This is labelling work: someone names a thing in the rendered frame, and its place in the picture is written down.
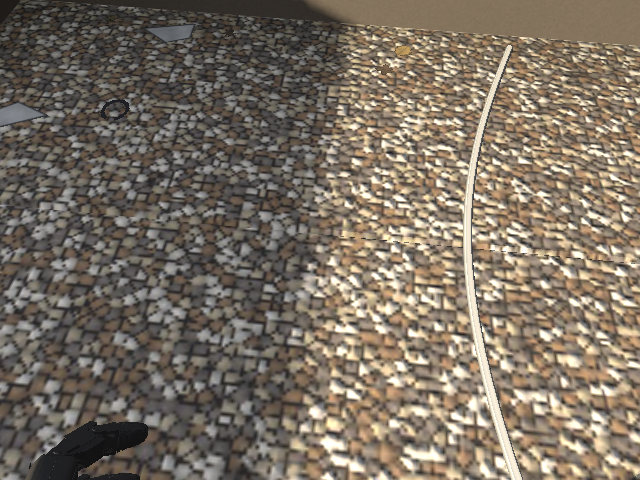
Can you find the left robot hand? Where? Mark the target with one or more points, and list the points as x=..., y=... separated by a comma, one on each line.
x=86, y=445

